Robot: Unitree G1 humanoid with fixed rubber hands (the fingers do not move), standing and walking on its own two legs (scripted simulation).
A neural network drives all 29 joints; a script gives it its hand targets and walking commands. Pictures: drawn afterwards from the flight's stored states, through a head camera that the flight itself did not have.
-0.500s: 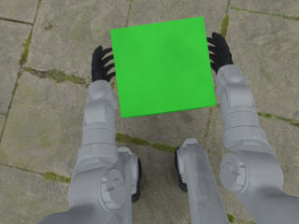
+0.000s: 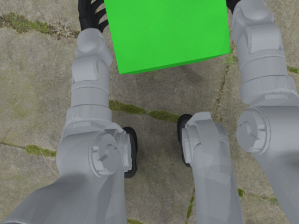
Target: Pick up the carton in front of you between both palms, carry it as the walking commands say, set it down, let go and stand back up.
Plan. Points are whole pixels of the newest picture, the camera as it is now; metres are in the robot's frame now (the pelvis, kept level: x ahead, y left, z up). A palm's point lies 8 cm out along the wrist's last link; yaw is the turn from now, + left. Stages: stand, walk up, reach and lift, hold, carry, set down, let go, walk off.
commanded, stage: set down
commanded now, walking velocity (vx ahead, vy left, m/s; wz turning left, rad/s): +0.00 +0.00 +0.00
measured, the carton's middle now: (163, 25) +0.53 -0.08 -0.22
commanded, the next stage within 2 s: none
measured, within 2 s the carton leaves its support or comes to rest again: rests again in 0.62 s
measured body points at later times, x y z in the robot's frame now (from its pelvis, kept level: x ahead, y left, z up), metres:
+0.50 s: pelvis +0.00 +0.00 -0.06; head +0.36 -0.06 +0.20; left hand +0.55 +0.07 -0.22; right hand +0.55 -0.24 -0.22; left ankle +0.10 +0.13 -0.40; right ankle +0.11 -0.11 -0.40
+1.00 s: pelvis -0.01 +0.01 -0.07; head +0.36 -0.05 +0.18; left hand +0.55 +0.08 -0.24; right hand +0.54 -0.23 -0.24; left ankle +0.10 +0.13 -0.40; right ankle +0.11 -0.11 -0.40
